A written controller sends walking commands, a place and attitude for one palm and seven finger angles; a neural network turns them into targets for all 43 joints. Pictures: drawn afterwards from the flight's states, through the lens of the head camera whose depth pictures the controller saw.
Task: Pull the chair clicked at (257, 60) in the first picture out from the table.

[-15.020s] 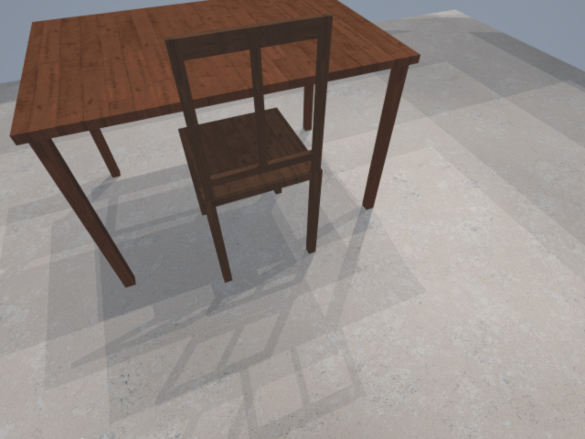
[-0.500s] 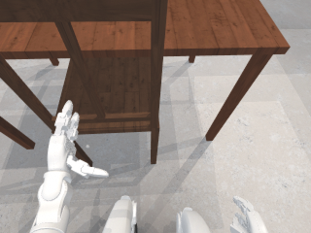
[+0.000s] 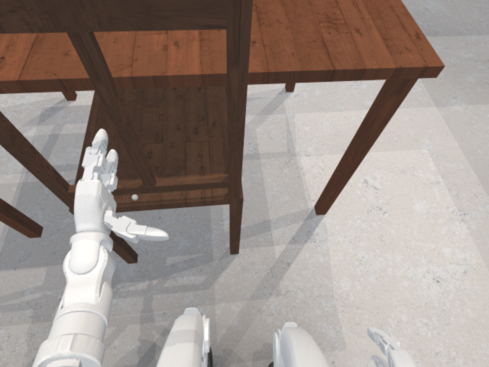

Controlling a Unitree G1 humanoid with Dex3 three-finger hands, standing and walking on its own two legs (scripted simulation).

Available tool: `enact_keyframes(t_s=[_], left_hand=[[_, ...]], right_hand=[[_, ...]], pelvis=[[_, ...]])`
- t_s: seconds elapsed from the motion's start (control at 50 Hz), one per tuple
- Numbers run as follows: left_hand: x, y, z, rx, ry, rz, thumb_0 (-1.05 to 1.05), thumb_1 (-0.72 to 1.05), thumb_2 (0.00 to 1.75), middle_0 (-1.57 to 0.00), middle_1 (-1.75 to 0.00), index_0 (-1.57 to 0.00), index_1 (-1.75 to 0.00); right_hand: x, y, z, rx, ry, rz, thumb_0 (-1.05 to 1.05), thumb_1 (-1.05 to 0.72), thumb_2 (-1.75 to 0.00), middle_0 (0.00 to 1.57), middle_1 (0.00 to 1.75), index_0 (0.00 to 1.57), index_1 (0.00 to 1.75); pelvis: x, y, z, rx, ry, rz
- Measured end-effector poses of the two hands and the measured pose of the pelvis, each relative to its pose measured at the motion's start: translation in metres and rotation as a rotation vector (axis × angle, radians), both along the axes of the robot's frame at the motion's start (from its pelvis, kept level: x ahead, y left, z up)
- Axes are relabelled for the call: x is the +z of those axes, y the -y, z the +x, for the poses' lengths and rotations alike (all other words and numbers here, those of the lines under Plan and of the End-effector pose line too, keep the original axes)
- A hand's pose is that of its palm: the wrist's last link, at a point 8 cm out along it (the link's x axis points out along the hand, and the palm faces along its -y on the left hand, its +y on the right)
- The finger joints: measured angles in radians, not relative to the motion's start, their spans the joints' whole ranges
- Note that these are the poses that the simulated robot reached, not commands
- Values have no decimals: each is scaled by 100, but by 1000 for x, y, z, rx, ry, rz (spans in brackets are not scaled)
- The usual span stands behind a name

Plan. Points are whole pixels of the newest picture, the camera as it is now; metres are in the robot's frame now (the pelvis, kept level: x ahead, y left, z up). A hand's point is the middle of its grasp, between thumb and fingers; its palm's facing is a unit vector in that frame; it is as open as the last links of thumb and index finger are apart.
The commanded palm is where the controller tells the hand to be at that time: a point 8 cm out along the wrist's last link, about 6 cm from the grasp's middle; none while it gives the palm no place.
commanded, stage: push the fingers through the gap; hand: left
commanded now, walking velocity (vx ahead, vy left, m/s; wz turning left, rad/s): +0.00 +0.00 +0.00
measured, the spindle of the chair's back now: (125, 129) +0.48 +0.21 +0.07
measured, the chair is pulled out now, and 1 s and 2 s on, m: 0.00 0.00 0.00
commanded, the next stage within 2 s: hook a spindle and tug to test in 0.98 s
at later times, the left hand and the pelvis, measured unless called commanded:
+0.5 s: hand (136, 167) +0.43 +0.20 +0.02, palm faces +0.15 -0.99 -0.03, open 16.9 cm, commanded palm +0.40 +0.23 +0.02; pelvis +0.00 +0.01 +0.00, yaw -1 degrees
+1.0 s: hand (137, 166) +0.43 +0.20 +0.02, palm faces +0.15 -0.99 -0.02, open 16.9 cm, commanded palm +0.41 +0.23 +0.02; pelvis +0.00 +0.01 +0.00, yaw -1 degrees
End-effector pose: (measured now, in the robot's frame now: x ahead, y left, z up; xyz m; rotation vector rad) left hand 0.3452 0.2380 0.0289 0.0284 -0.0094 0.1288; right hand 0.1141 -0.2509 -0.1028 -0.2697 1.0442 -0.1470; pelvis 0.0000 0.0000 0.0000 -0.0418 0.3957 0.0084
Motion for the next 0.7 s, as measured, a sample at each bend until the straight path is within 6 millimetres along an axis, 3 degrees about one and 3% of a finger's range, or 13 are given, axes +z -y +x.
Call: enact_keyframes(t_s=[0.36,0.7], left_hand=[[-6,-1,48,3,-19,-6,-1,-50,30,-6,-8,-7,-8],[-6,-7,69,18,-13,-12,-1,-50,30,-6,-8,-6,-8]], right_hand=[[-5,2,-26,-41,-93,-15,0,-90,-90,20,30,20,30],[-8,2,-45,-66,-174,-17,0,-90,-90,20,30,20,30]], pelvis=[[-2,-5,0,-7,-29,-6],[-3,-7,1,-10,-44,-11]])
